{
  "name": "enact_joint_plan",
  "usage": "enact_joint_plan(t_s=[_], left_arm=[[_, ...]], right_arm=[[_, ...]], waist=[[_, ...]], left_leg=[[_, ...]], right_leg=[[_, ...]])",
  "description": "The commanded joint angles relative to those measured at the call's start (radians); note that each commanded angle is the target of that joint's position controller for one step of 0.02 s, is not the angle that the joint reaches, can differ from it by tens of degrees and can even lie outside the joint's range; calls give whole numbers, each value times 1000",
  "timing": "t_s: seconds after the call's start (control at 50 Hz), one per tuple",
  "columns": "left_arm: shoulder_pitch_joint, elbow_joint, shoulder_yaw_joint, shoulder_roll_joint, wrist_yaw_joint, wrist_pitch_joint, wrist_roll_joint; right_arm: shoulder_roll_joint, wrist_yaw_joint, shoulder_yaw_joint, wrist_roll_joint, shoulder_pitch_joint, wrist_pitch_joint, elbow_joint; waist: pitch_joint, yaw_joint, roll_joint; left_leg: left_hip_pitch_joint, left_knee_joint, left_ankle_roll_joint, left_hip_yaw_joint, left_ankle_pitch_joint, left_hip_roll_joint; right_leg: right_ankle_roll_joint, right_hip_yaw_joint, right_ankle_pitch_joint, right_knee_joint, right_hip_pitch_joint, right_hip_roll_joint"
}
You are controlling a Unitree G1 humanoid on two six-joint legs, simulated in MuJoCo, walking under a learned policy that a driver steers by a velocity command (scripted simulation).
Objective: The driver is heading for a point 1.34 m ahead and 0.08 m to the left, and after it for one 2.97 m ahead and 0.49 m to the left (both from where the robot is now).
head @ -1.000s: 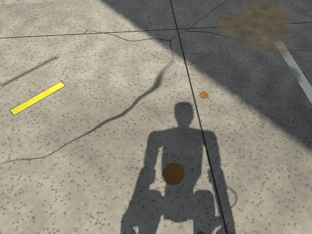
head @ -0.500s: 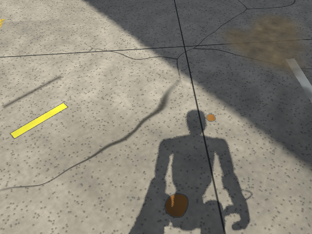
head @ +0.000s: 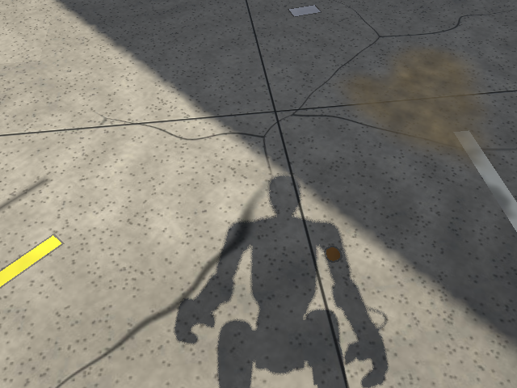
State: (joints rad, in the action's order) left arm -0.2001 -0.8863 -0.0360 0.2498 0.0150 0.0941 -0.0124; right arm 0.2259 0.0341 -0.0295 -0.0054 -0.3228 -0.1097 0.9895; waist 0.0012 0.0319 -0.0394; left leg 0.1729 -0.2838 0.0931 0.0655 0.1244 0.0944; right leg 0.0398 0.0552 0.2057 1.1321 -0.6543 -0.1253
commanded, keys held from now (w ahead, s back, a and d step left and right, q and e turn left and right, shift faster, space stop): w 0.18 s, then no key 0.82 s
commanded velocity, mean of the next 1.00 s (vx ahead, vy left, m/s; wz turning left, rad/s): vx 0.20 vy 0.00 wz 0.00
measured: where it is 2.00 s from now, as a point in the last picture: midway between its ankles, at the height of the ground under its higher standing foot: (275, 387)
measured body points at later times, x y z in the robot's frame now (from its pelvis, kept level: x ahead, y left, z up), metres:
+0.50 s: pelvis +0.23 -0.08 +0.00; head +0.26 -0.10 +0.44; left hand +0.33 +0.17 -0.13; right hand +0.30 -0.34 -0.15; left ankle +0.22 +0.08 -0.69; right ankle +0.30 -0.16 -0.74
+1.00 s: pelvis +0.29 -0.06 -0.01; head +0.30 -0.05 +0.44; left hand +0.34 +0.19 -0.16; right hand +0.33 -0.31 -0.16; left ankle +0.29 +0.07 -0.74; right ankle +0.30 -0.16 -0.74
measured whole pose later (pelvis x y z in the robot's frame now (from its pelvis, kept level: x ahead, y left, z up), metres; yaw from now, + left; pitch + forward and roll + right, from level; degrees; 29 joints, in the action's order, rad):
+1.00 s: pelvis +0.29 -0.06 -0.01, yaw +1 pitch -1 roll -1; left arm -0.21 -1.03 -0.03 0.21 0.03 0.01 0.00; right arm 0.19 -0.04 -0.04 0.00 -0.21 -0.02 1.07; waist 0.03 0.00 0.00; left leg 0.24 -0.52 -0.01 -0.01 0.27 -0.03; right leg 0.03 -0.06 0.25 0.48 -0.23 0.01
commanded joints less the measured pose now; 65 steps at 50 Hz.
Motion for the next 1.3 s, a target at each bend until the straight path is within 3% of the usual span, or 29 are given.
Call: enact_joint_plan(t_s=[0.02, 0.1, 0.16, 0.2, 0.24, 0.26, 0.28, 0.3, 0.32, 0.34, 0.36, 0.38, 0.4, 0.44, 0.46, 0.52, 0.56, 0.62, 0.64, 0.68, 0.7, 0.72, 0.74, 0.76, 0.84, 0.98, 1.28, 1.3], left_arm=[[-33, 42, -12, 43, 6, -5, 12], [127, 83, -6, 29, -5, 6, 3], [215, 111, -2, 33, -22, 9, -7], [249, 132, -3, 43, -35, 16, -7], [201, 130, -13, 66, -44, 27, 3], [112, 104, -26, 89, -43, 32, 11], [-29, 59, -48, 138, -40, 38, 18], [-189, 30, -66, 230, -34, 38, 40], [-224, 14, -69, 260, -38, 21, 35], [-233, 21, -51, 174, -41, 11, 21], [-125, 40, -37, 142, -39, 9, 14], [-27, 57, -24, 111, -38, 8, 13], [26, 62, -15, 85, -38, 9, 17], [63, 44, -7, 57, -41, 11, 41], [68, 35, -7, 62, -39, 12, 48], [69, 15, -12, 93, -25, 4, 44], [54, 1, -15, 108, -16, -10, 33], [58, -16, -9, 93, -8, -30, 20], [47, -24, -3, 76, -6, -34, 14], [-9, -45, 4, 51, -8, -35, 23], [-67, -54, -3, 54, -5, -39, 23], [-39, -59, -3, 61, 4, -47, 26], [-24, -57, -5, 58, 9, -54, 22], [-25, -63, -3, 48, 14, -60, 20], [-28, -82, -6, 47, 13, -65, 22], [-34, -116, -8, 36, 14, -75, 15], [-52, -172, -7, 25, 24, -85, 13], [-73, -187, -6, 18, 24, -86, 13]], right_arm=[[134, -19, -22, 2, 41, -17, -56], [162, -33, -27, 18, -38, -4, -39], [169, -34, -29, 26, -94, 7, -16], [166, -36, -30, 24, -106, 19, -5], [174, -42, -33, 19, -93, 35, -2], [175, -44, -32, 19, -69, 42, -7], [153, -46, -23, 13, -68, 44, -15], [102, -46, -1, -11, -91, 36, -45], [-10, -35, 32, -3, -256, 22, -8], [113, -33, 3, 18, -230, 13, 15], [148, -37, -10, 37, -126, 14, -17], [138, -46, -11, 30, -62, 24, -30], [128, -56, -17, 17, -36, 39, -36], [70, -62, -12, 9, -74, 69, -23], [46, -66, -7, 9, -86, 76, -19], [47, -77, -4, 2, -35, 91, -29], [69, -79, -11, 1, -1, 107, -30], [73, -81, -18, -1, 42, 117, -30], [75, -81, -20, -9, 53, 116, -27], [113, -84, -25, -18, 47, 111, -28], [168, -84, -41, 2, 72, 109, -13], [119, -77, -37, 8, 73, 103, -4], [86, -75, -29, 2, 81, 96, 3], [82, -74, -28, -2, 101, 90, 4], [78, -74, -29, 5, 90, 75, 27], [74, -78, -27, 7, 79, 85, 56], [46, -81, -23, 6, 81, 101, 95], [35, -81, -21, 6, 59, 103, 109]], waist=[[54, -47, 73], [54, 12, 77], [71, 46, 88], [87, 46, 91], [49, 8, 114], [-6, -43, 119], [-101, -97, 100], [-269, -125, -39], [-413, -77, -282], [-422, -112, -140], [-277, -87, -92], [-198, -57, -14], [-147, -30, 0], [-123, 21, -39], [-120, 34, -50], [-136, 27, -67], [-136, 9, -66], [-62, 8, -56], [-34, 8, -44], [0, -19, 29], [25, -73, 139], [35, -43, 143], [34, -45, 146], [31, -50, 149], [-12, -40, 105], [-15, -31, 57], [32, -31, 45], [9, -31, 41]], left_leg=[[101, 202, 172, -212, -68, -282], [20, 184, 126, -160, -82, -265], [-71, 150, 121, -166, -55, -295], [-138, 96, 107, -174, -105, -319], [-182, -9, 75, -174, -307, -324], [-185, -116, 48, -150, -462, -292], [-144, -288, 13, -113, -514, -228], [85, -605, -39, -62, -188, -145], [397, -915, -95, -79, 513, -3], [423, -1023, -90, -217, 524, -40], [478, -1024, -85, -186, 456, -86], [460, -974, -97, -150, 386, -138], [409, -907, -104, -145, 331, -171], [243, -784, -116, -126, 260, -185], [201, -712, -121, -114, 244, -177], [138, -517, -128, -100, 176, -165], [105, -443, -126, -97, 128, -162], [43, -285, -99, -77, 62, -152], [16, -216, -85, -72, 35, -148], [-27, -149, -50, -138, -70, -218], [30, -158, -31, -136, 24, -208], [114, -123, -38, -134, 139, -187], [145, -100, -50, -136, 162, -183], [153, -96, -63, -132, 126, -178], [82, -139, -68, -115, -16, -167], [47, -165, -64, -100, -88, -154], [45, -145, -72, -81, -33, -132], [36, -145, -70, -66, 72, -118]], right_leg=[[-27, 3, -158, -148, -22, -43], [-36, -36, -306, -430, 13, 4], [-35, -46, -282, -529, 16, 24], [-15, -43, -222, -585, 14, 37], [13, -59, -173, -637, 107, 72], [33, -82, -199, -674, 230, 105], [63, -83, -339, -691, 426, 101], [146, 125, -716, -610, 764, -113], [320, 443, -862, -647, 1044, -332], [295, 463, -741, -694, 968, -290], [249, 324, -714, -717, 831, -250], [220, 228, -705, -752, 698, -198], [205, 172, -684, -787, 579, -168], [192, 70, -699, -836, 411, -107], [197, 33, -729, -844, 376, -91], [202, 0, -670, -851, 362, -81], [197, 23, -432, -875, 355, -88], [161, 52, 15, -898, 291, -64], [130, 54, 125, -893, 273, -37], [58, 40, 218, -841, 248, 27], [33, -24, 185, -837, 264, 96], [14, -64, 133, -795, 343, 115], [11, -73, 90, -770, 385, 114], [13, -73, 52, -756, 410, 110], [21, -71, -60, -732, 437, 101], [12, -73, -133, -711, 458, 97], [4, -64, -92, -723, 454, 89], [8, -71, 21, -731, 463, 97]])
Velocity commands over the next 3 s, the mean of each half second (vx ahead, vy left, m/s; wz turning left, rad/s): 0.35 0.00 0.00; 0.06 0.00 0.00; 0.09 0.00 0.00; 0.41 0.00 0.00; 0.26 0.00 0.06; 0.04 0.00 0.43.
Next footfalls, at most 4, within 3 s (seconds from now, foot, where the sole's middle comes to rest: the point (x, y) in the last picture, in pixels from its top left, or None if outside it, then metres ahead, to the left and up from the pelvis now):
0.28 right None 0.34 -0.16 -0.78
0.66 left None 0.33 0.07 -0.78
2.06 right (307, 303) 0.76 -0.14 -0.78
2.54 left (232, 278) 0.85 0.08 -0.78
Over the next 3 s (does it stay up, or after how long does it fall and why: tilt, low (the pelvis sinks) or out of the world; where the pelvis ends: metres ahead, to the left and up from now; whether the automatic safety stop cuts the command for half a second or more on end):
stays up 0.78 -0.05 -0.01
